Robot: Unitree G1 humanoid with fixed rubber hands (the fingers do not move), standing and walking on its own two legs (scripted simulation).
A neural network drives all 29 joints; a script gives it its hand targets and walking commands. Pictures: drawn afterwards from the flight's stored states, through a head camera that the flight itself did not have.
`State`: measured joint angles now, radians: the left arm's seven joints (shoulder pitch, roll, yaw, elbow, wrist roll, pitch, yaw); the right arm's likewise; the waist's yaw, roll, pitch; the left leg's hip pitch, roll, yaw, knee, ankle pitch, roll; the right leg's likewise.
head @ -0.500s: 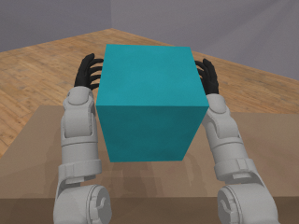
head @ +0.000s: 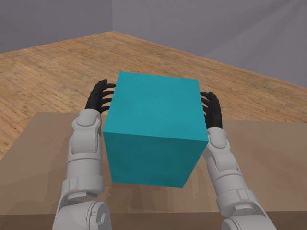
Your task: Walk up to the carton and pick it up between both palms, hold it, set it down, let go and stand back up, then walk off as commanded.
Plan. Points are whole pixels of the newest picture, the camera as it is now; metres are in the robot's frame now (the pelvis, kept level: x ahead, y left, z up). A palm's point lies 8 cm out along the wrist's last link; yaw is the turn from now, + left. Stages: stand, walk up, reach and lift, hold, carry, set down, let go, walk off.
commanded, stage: set down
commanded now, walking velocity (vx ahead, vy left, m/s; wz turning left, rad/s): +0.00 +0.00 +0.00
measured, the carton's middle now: (153, 133) +0.37 -0.02 +0.12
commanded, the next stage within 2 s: none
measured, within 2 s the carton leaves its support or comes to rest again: neither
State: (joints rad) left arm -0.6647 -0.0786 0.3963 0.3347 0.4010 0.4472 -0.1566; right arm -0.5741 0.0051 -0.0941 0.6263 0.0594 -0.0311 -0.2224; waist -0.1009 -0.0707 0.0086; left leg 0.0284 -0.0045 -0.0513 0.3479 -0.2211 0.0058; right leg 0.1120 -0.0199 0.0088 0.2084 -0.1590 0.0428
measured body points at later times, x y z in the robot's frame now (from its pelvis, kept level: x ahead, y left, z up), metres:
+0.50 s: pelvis +0.00 -0.01 +0.00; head -0.01 +0.03 +0.45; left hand +0.42 +0.11 +0.15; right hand +0.36 -0.19 +0.15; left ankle -0.01 +0.11 -0.75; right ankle -0.02 -0.15 -0.75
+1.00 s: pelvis +0.00 +0.01 +0.00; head -0.02 +0.07 +0.45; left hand +0.42 +0.11 +0.12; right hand +0.34 -0.19 +0.13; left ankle -0.01 +0.11 -0.75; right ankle -0.02 -0.14 -0.75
